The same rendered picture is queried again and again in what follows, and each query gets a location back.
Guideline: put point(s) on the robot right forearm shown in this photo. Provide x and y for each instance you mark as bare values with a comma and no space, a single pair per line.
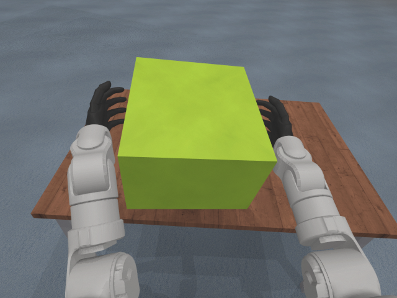
319,224

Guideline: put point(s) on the robot left forearm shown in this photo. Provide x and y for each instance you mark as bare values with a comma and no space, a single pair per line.
92,189

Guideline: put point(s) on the right robot hand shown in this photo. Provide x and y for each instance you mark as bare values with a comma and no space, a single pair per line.
279,124

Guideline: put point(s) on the left robot upper arm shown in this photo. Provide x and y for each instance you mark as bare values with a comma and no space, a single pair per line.
106,276

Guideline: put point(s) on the table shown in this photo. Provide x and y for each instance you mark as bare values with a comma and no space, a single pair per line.
353,194

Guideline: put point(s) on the carton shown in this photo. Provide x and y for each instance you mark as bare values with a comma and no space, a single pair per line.
193,138

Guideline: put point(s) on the right robot upper arm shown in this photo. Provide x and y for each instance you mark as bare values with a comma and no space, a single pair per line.
339,273

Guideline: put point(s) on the left robot hand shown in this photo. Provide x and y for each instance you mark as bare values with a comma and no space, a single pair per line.
98,112

